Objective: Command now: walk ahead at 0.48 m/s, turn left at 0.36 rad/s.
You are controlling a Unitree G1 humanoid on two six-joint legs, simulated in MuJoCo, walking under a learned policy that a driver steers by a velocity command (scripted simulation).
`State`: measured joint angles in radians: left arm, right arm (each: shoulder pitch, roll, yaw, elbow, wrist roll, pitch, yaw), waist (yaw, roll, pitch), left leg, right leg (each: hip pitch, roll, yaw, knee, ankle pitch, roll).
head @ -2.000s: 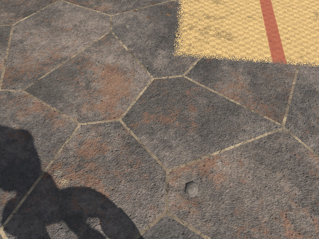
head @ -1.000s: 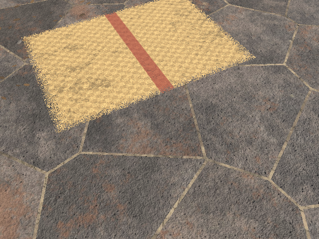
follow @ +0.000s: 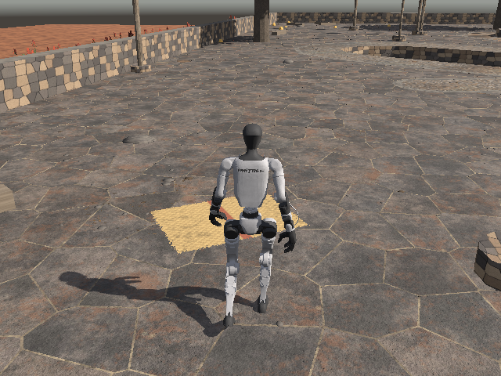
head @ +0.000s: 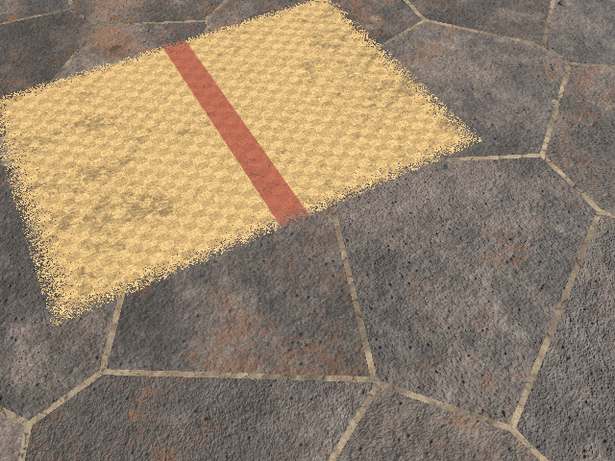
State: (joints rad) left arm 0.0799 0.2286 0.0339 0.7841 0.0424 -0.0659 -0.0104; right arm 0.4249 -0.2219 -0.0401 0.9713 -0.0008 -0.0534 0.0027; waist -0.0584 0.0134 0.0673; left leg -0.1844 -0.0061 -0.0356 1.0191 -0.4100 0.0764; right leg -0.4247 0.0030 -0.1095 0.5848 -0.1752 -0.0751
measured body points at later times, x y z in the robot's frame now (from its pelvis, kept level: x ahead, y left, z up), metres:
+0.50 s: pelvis +0.26 +0.04 -0.01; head +0.30 +0.05 +0.44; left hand +0.16 +0.27 -0.15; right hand +0.51 -0.14 -0.11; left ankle +0.34 +0.11 -0.73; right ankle +0.09 -0.09 -0.69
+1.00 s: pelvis +0.50 +0.10 +0.00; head +0.54 +0.11 +0.45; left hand +0.54 +0.38 -0.11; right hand +0.64 -0.14 -0.14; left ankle +0.35 +0.11 -0.70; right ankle +0.64 +0.07 -0.73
